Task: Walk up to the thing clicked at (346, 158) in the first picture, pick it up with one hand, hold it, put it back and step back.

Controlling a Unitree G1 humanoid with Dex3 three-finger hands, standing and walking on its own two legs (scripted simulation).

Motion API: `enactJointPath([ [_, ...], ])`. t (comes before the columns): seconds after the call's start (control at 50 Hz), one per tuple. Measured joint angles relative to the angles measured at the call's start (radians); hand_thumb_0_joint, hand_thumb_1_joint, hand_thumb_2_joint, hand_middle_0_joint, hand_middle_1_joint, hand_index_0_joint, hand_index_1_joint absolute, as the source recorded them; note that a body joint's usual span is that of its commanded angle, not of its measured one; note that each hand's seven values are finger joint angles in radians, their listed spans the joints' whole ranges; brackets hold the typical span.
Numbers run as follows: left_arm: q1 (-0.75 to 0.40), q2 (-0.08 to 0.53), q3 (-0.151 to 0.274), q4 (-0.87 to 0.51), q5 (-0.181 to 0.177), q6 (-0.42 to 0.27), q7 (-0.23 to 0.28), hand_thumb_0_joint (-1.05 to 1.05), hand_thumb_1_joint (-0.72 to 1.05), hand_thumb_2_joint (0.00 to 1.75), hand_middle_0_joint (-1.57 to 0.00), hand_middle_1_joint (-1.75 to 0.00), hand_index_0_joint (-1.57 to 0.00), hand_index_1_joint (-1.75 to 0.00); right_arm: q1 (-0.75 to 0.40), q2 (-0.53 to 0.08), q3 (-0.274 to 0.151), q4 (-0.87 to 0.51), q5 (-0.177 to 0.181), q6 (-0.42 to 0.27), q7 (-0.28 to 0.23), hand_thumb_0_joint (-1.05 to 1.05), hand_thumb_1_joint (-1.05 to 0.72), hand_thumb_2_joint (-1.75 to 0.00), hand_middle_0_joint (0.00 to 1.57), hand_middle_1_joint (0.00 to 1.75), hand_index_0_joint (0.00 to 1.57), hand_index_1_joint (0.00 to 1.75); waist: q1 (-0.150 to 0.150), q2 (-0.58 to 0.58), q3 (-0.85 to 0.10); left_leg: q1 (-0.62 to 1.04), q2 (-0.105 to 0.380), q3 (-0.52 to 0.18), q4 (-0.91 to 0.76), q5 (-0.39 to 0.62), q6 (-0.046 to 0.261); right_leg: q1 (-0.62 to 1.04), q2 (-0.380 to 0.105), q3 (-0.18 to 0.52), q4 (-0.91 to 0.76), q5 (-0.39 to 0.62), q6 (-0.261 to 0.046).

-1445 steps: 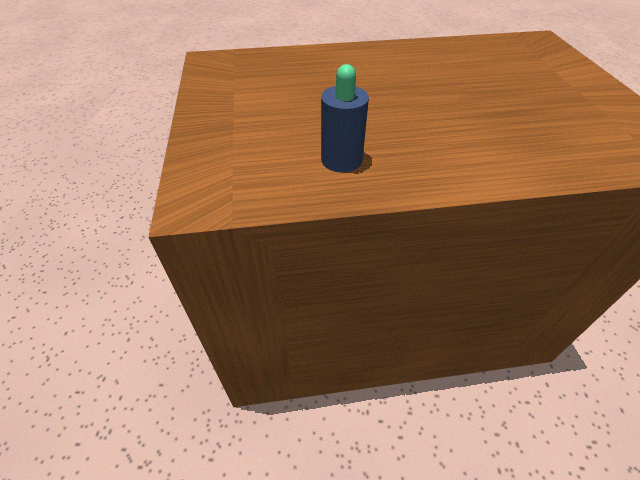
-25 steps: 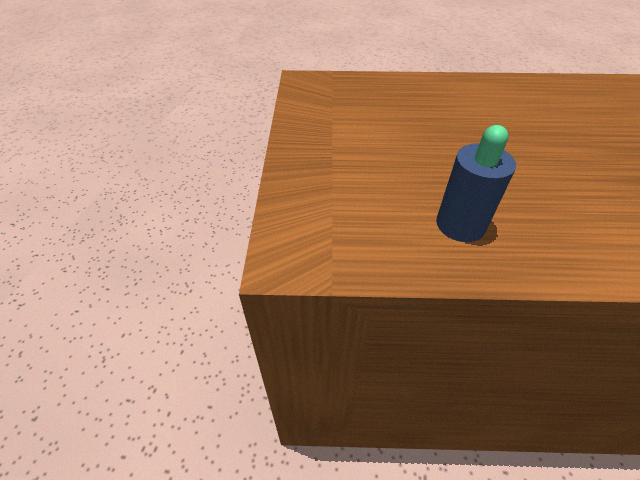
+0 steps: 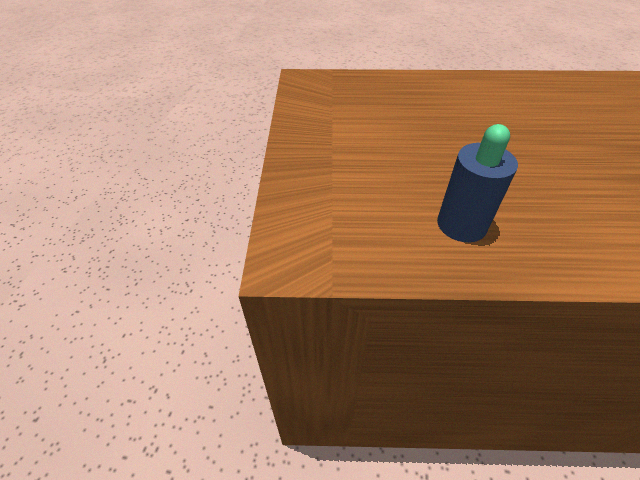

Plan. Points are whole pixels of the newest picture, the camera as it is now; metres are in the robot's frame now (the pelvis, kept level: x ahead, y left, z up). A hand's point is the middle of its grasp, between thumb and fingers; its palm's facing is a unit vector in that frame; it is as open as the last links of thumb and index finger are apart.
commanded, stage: stand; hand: right
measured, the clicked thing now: (479, 181) +0.49 -0.22 +0.11
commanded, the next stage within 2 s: step back in 0.16 s
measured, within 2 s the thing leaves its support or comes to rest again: neither
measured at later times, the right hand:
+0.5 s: hand out of the picture +0.03 -0.26 -0.16, palm faces -0.04 +0.90 -0.44, open 7.4 cm
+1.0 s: hand out of the picture -0.04 -0.24 -0.18, palm faces +0.04 +0.94 -0.35, open 7.4 cm
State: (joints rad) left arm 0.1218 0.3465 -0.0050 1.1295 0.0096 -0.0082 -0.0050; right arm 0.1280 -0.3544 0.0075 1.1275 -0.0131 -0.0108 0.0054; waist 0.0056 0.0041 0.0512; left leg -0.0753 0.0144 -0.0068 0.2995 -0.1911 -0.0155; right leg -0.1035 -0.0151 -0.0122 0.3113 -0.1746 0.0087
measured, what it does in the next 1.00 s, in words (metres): walks backwards: right foot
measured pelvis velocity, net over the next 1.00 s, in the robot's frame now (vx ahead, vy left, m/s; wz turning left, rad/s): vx -0.13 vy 0.02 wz -0.09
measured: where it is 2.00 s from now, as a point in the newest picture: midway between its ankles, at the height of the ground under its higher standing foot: outside the picture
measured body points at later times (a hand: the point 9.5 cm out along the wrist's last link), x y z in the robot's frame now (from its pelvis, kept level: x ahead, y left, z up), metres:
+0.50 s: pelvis -0.05 +0.04 -0.03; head +0.02 +0.05 +0.41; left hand +0.08 +0.35 -0.16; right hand +0.03 -0.30 -0.14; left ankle -0.08 +0.14 -0.75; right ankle +0.00 -0.12 -0.75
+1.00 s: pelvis -0.13 +0.02 -0.02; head -0.07 +0.01 +0.42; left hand +0.00 +0.32 -0.13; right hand -0.05 -0.29 -0.15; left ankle -0.13 +0.16 -0.69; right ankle -0.12 -0.08 -0.75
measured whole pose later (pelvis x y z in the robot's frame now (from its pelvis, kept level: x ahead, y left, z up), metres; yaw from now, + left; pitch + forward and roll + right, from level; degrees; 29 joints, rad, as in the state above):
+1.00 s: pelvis -0.13 +0.02 -0.02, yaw -5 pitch -3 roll +1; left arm 0.13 0.35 0.06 0.86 0.03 0.04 0.00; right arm 0.11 -0.38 -0.04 0.88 0.00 0.06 -0.02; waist 0.01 0.01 0.19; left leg -0.41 -0.06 -0.07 1.02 -0.55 0.01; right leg -0.27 0.03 0.07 0.63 -0.31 -0.04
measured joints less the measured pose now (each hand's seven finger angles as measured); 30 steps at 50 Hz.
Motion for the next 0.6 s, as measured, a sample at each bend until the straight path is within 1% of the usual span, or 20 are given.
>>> enactJointPath([
  [0.16, -0.004, 0.001, 0.001, -0.002, 0.001, -0.001, 0.001, 0.01, 0.91, 0.90, -0.21, -0.30, -0.20, -0.30, -0.003, 0.002, 0.001, -0.004, 0.000, 0.000, 0.001, 0.00, -0.91, -0.89, 0.20, 0.30, 0.20, 0.30, 0.000, 0.000, -0.002, 0.000, 0.001, 0.000, -0.002, -0.001, -0.001, -0.002, 0.001, 0.000, 0.002, -0.003, -0.001],
  [0.18, -0.005, 0.002, 0.007, -0.009, -0.003, 0.002, -0.001, 0.01, 0.91, 0.90, -0.21, -0.30, -0.20, -0.30, -0.006, 0.001, -0.002, -0.008, 0.001, 0.004, 0.003, 0.00, -0.91, -0.89, 0.20, 0.30, 0.20, 0.30, 0.000, 0.000, 0.001, -0.010, 0.001, 0.000, 0.010, -0.005, 0.000, -0.011, 0.001, 0.000, 0.012, -0.006, -0.001],
  [0.22, -0.014, 0.006, 0.023, -0.034, -0.012, 0.007, 0.002, 0.01, 0.91, 0.90, -0.21, -0.30, -0.20, -0.30, -0.021, -0.003, -0.009, -0.025, 0.007, 0.014, 0.005, 0.00, -0.91, -0.89, 0.20, 0.30, 0.20, 0.30, 0.001, 0.001, 0.027, -0.041, 0.004, 0.000, 0.057, -0.021, 0.001, -0.037, 0.004, 0.001, 0.048, -0.015, -0.004],
  [0.28, -0.033, 0.017, 0.039, -0.071, -0.017, 0.014, 0.006, 0.00, 0.91, 0.90, -0.21, -0.30, -0.20, -0.30, -0.045, -0.015, -0.022, -0.058, 0.015, 0.027, 0.007, 0.00, -0.91, -0.89, 0.20, 0.30, 0.20, 0.30, 0.001, 0.004, 0.073, -0.095, 0.009, -0.004, 0.133, -0.043, 0.005, -0.078, 0.009, -0.002, 0.097, -0.024, -0.008],
  [0.34, -0.053, 0.027, 0.048, -0.106, -0.013, 0.028, 0.007, 0.00, 0.91, 0.90, -0.21, -0.30, -0.20, -0.30, -0.062, -0.034, -0.035, -0.091, 0.017, 0.041, 0.007, 0.00, -0.91, -0.89, 0.20, 0.30, 0.20, 0.30, 0.002, 0.005, 0.110, -0.165, 0.003, -0.007, 0.246, -0.059, 0.029, -0.120, 0.007, -0.001, 0.147, -0.032, -0.009],
  [0.4, -0.064, 0.033, 0.052, -0.141, 0.004, 0.040, 0.008, 0.01, 0.91, 0.90, -0.21, -0.30, -0.20, -0.30, -0.060, -0.051, -0.050, -0.124, 0.011, 0.056, 0.009, 0.00, -0.91, -0.89, 0.20, 0.30, 0.20, 0.30, 0.005, -0.010, 0.129, -0.227, -0.037, -0.015, 0.434, -0.226, 0.054, -0.166, -0.013, 0.015, 0.198, -0.041, -0.004],
  [0.42, -0.066, 0.036, 0.053, -0.152, 0.008, 0.044, 0.008, 0.01, 0.91, 0.90, -0.21, -0.30, -0.20, -0.30, -0.053, -0.054, -0.054, -0.135, 0.012, 0.058, 0.011, 0.00, -0.91, -0.89, 0.20, 0.30, 0.20, 0.30, 0.002, -0.018, 0.129, -0.235, -0.046, -0.016, 0.468, -0.259, 0.062, -0.183, -0.022, 0.019, 0.214, -0.043, 0.000],
  [0.44, -0.070, 0.041, 0.052, -0.162, 0.011, 0.048, 0.008, 0.01, 0.91, 0.90, -0.21, -0.30, -0.20, -0.30, -0.044, -0.056, -0.057, -0.145, 0.013, 0.057, 0.013, 0.00, -0.91, -0.89, 0.20, 0.30, 0.20, 0.30, -0.002, -0.026, 0.127, -0.233, -0.050, -0.015, 0.478, -0.264, 0.068, -0.202, -0.030, 0.021, 0.232, -0.047, 0.005],
  [0.46, -0.074, 0.047, 0.052, -0.173, 0.013, 0.053, 0.009, 0.01, 0.91, 0.90, -0.21, -0.30, -0.20, -0.30, -0.033, -0.058, -0.060, -0.153, 0.013, 0.054, 0.015, 0.00, -0.91, -0.89, 0.20, 0.30, 0.20, 0.30, -0.008, -0.033, 0.123, -0.219, -0.047, -0.013, 0.452, -0.232, 0.070, -0.222, -0.036, 0.023, 0.255, -0.053, 0.012],
  [0.48, -0.078, 0.051, 0.050, -0.185, 0.012, 0.058, 0.009, 0.01, 0.91, 0.90, -0.21, -0.30, -0.20, -0.30, -0.017, -0.064, -0.062, -0.163, 0.011, 0.050, 0.016, 0.00, -0.91, -0.89, 0.20, 0.30, 0.20, 0.30, -0.014, -0.029, 0.116, -0.197, -0.034, -0.018, 0.390, -0.147, 0.069, -0.248, -0.035, 0.019, 0.285, -0.064, 0.016],
  [0.5, -0.087, 0.055, 0.049, -0.196, 0.009, 0.063, 0.011, 0.01, 0.91, 0.90, -0.21, -0.30, -0.20, -0.30, -0.005, -0.067, -0.067, -0.168, 0.004, 0.045, 0.014, 0.00, -0.91, -0.89, 0.20, 0.30, 0.20, 0.30, -0.020, -0.027, 0.114, -0.185, -0.030, -0.027, 0.355, -0.189, 0.046, -0.281, -0.029, 0.028, 0.334, -0.080, 0.006],
  [0.52, -0.104, 0.064, 0.053, -0.203, 0.006, 0.068, 0.016, 0.01, 0.91, 0.90, -0.21, -0.30, -0.20, -0.30, -0.001, -0.056, -0.071, -0.167, -0.005, 0.042, 0.010, 0.00, -0.91, -0.89, 0.20, 0.30, 0.20, 0.30, -0.020, -0.045, 0.130, -0.188, -0.041, -0.024, 0.364, -0.209, 0.042, -0.306, -0.013, 0.075, 0.402, -0.156, -0.008],
  [0.54, -0.116, 0.072, 0.058, -0.212, 0.005, 0.074, 0.021, 0.01, 0.91, 0.90, -0.21, -0.30, -0.20, -0.30, 0.003, -0.042, -0.070, -0.165, -0.013, 0.042, 0.008, 0.00, -0.91, -0.89, 0.20, 0.30, 0.20, 0.30, -0.015, -0.065, 0.148, -0.186, -0.049, -0.015, 0.366, -0.206, 0.044, -0.325, 0.013, 0.122, 0.478, -0.236, -0.018],
  [0.56, -0.118, 0.077, 0.061, -0.221, 0.004, 0.076, 0.027, 0.01, 0.91, 0.90, -0.21, -0.30, -0.20, -0.30, 0.008, -0.029, -0.064, -0.166, -0.017, 0.044, 0.008, 0.00, -0.91, -0.89, 0.20, 0.30, 0.20, 0.30, -0.012, -0.077, 0.158, -0.184, -0.050, -0.009, 0.361, -0.196, 0.047, -0.343, 0.044, 0.151, 0.554, -0.302, -0.024],
  [0.58, -0.115, 0.078, 0.063, -0.227, 0.005, 0.077, 0.032, 0.01, 0.91, 0.90, -0.21, -0.30, -0.20, -0.30, 0.014, -0.019, -0.059, -0.168, -0.020, 0.047, 0.008, 0.00, -0.91, -0.89, 0.20, 0.30, 0.20, 0.30, -0.015, -0.079, 0.161, -0.184, -0.044, -0.008, 0.352, -0.184, 0.048, -0.358, 0.078, 0.166, 0.622, -0.347, -0.028],
  [0.6, -0.110, 0.075, 0.063, -0.228, 0.005, 0.078, 0.036, 0.01, 0.91, 0.90, -0.21, -0.30, -0.20, -0.30, 0.021, -0.010, -0.056, -0.172, -0.021, 0.049, 0.006, 0.00, -0.91, -0.89, 0.20, 0.30, 0.20, 0.30, -0.020, -0.075, 0.160, -0.184, -0.037, -0.011, 0.339, -0.171, 0.050, -0.369, 0.108, 0.170, 0.682, -0.368, -0.029],
])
